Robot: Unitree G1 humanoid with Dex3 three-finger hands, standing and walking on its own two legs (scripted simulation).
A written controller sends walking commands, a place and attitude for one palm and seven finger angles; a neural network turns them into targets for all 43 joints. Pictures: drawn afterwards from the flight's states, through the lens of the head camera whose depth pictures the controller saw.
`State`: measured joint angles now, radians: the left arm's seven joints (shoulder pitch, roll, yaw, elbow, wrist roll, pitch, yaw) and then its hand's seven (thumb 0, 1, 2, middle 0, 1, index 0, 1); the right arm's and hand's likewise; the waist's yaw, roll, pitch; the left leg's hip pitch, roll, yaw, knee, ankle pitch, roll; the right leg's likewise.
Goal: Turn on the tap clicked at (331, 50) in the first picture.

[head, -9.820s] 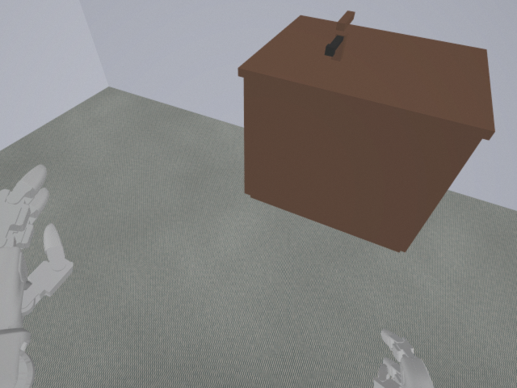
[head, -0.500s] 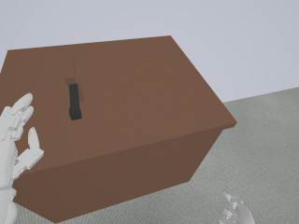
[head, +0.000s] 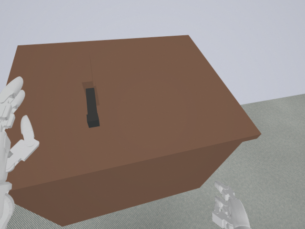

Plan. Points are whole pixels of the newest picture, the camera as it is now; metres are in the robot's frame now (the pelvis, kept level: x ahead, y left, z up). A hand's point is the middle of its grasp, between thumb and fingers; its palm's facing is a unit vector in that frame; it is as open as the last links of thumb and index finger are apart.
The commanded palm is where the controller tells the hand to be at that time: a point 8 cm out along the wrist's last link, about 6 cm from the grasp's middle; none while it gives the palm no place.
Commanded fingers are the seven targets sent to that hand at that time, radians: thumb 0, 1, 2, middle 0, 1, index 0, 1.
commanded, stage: come to a stop and stand still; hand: left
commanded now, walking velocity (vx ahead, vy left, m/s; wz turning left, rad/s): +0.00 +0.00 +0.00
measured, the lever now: (93, 120) +0.36 +0.20 +0.06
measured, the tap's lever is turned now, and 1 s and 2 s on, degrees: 0 0 0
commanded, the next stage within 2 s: look again from close up in 0.16 s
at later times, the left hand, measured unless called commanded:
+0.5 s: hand (45, 145) +0.22 +0.23 +0.16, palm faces +0.38 -0.85 -0.37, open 7.4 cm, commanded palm +0.16 +0.27 +0.17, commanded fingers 0.00 0.90 0.90 -0.20 -0.30 -0.20 -0.30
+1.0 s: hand (61, 144) +0.23 +0.21 +0.16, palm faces +0.37 -0.86 -0.35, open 7.4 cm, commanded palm +0.17 +0.24 +0.17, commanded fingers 0.00 0.90 0.90 -0.20 -0.30 -0.20 -0.30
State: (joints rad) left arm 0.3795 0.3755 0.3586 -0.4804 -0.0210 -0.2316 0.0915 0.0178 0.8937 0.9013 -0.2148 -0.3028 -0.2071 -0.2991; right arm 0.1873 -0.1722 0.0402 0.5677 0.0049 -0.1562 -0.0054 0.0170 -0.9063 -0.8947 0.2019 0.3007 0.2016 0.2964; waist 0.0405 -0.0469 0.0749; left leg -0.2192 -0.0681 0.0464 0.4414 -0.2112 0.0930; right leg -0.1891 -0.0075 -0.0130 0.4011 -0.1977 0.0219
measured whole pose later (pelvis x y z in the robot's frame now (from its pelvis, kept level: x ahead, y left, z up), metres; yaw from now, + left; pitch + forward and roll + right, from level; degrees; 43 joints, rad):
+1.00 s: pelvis +0.00 -0.04 +0.00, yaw +0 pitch +0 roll -1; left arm 0.41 0.36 0.35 -0.46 -0.06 -0.17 0.10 0.02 0.90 0.90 -0.21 -0.30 -0.21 -0.30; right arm 0.19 -0.18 0.02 0.56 0.02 -0.09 -0.03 0.02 -0.91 -0.89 0.20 0.30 0.20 0.30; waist 0.03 -0.03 0.05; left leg -0.21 -0.02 0.03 0.42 -0.20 0.04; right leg -0.18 0.04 -0.03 0.37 -0.19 -0.03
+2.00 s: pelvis +0.01 -0.09 -0.01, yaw -1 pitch +0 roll -1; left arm 0.47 0.39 0.37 -0.54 -0.09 -0.13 0.08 0.02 0.89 0.90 -0.22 -0.30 -0.21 -0.30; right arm 0.22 -0.20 0.00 0.55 0.02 -0.06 -0.04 0.02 -0.91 -0.89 0.20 0.30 0.20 0.30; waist 0.01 -0.02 0.05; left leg -0.27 0.06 0.01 0.54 -0.27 -0.03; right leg -0.23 0.12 -0.05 0.46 -0.24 -0.09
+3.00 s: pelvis +0.01 -0.10 -0.01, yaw +0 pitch +0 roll -1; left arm 0.48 0.40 0.37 -0.54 -0.10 -0.11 0.09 0.02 0.89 0.90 -0.21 -0.30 -0.21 -0.30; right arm 0.20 -0.20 0.00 0.54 0.03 -0.04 -0.02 0.02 -0.91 -0.89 0.20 0.30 0.20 0.30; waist 0.00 0.00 0.05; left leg -0.27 0.07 -0.02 0.55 -0.28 -0.04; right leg -0.22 0.13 -0.07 0.45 -0.24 -0.12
